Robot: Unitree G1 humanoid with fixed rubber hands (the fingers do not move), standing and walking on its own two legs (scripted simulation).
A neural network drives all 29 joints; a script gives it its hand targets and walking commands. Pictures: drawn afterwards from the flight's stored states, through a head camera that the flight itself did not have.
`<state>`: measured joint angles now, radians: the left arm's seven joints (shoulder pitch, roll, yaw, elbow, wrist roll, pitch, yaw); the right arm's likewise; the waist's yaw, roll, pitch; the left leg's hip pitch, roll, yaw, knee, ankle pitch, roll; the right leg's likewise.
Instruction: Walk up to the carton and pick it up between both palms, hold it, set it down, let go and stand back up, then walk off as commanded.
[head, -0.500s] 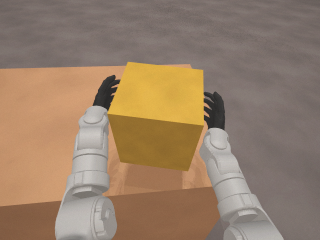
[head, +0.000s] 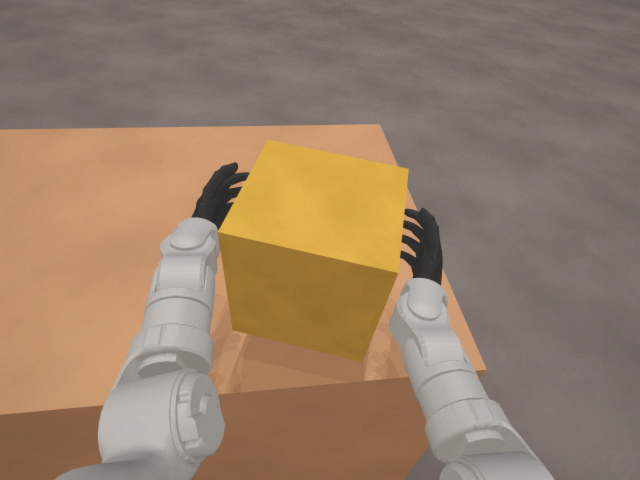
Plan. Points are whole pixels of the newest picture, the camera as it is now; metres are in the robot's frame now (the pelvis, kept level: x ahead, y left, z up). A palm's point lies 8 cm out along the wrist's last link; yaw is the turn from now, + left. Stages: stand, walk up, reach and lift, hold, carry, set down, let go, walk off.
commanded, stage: set down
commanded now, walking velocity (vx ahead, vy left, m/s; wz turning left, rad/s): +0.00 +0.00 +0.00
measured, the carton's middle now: (316, 253) +0.40 +0.00 +0.09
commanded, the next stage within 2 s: none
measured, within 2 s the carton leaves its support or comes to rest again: rests again in 1.60 s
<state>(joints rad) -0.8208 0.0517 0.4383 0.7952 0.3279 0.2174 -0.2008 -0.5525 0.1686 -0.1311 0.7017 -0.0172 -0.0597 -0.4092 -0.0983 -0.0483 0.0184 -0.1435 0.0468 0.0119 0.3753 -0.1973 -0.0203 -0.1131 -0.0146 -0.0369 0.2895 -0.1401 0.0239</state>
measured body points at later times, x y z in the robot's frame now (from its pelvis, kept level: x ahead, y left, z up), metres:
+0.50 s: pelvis +0.01 +0.00 +0.00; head +0.02 +0.03 +0.45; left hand +0.44 +0.13 +0.10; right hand +0.35 -0.14 +0.06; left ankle +0.00 +0.13 -0.75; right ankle +0.01 -0.13 -0.75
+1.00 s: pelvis +0.01 +0.00 +0.00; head +0.03 +0.03 +0.45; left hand +0.44 +0.12 +0.08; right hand +0.34 -0.14 +0.04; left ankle +0.00 +0.13 -0.75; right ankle +0.01 -0.13 -0.75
